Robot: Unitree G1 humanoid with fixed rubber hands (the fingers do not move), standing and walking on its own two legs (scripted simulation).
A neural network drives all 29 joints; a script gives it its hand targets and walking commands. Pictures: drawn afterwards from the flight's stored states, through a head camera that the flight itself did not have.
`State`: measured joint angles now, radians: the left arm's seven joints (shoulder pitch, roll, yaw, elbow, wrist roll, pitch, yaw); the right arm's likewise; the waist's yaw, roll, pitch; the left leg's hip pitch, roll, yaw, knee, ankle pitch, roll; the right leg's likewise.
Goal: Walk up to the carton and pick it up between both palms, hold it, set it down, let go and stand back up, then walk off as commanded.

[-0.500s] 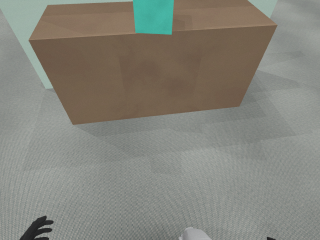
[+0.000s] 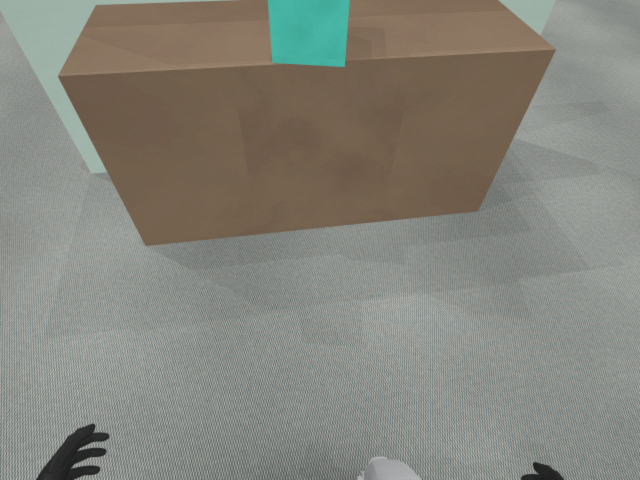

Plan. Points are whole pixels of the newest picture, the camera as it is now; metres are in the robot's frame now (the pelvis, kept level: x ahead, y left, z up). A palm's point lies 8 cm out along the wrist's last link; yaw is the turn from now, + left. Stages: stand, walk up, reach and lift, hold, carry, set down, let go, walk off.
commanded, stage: stand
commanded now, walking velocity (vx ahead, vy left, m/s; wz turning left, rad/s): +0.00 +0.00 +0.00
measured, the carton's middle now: (311, 0) +1.22 +0.01 +0.08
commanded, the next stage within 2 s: none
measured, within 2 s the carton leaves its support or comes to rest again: neither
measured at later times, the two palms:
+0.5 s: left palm out of the picture +0.13 +0.31 -0.06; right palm out of the picture +0.10 -0.31 -0.10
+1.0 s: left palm out of the picture +0.13 +0.31 -0.07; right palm out of the picture +0.10 -0.31 -0.09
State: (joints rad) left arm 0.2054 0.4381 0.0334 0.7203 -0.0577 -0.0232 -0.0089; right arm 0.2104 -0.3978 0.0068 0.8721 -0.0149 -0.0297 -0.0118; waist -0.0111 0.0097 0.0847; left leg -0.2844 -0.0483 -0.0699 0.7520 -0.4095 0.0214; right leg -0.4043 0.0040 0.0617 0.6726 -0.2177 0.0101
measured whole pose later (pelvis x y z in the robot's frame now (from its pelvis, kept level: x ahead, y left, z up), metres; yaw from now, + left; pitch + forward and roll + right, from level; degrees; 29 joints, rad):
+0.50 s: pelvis +0.00 -0.01 +0.01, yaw +0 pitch -2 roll +0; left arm 0.19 0.43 0.03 0.72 -0.06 -0.02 -0.01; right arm 0.17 -0.40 0.01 0.90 -0.01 -0.03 -0.01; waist -0.01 0.02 0.08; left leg -0.28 -0.05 -0.07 0.70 -0.38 0.02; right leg -0.40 0.00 0.06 0.62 -0.19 0.01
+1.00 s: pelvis +0.00 +0.00 +0.01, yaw +0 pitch -2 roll +0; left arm 0.19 0.43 0.03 0.72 -0.06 -0.02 -0.01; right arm 0.16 -0.39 0.01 0.91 -0.01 -0.03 -0.01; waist -0.01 0.00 0.08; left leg -0.28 -0.05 -0.07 0.69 -0.38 0.02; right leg -0.40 0.00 0.06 0.61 -0.19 0.01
